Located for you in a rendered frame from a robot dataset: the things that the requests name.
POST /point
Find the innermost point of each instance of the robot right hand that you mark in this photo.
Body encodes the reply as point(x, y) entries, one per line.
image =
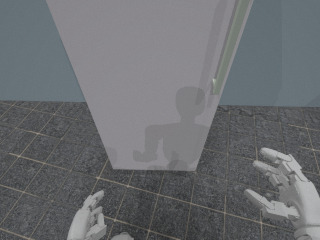
point(302, 194)

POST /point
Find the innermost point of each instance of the handle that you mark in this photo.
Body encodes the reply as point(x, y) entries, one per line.
point(230, 45)

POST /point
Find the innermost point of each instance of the fridge door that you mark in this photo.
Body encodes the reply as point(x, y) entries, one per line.
point(145, 68)

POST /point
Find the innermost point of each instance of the robot right forearm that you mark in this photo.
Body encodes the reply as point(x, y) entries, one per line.
point(310, 232)

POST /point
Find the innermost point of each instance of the robot left hand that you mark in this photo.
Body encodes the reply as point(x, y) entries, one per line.
point(82, 225)

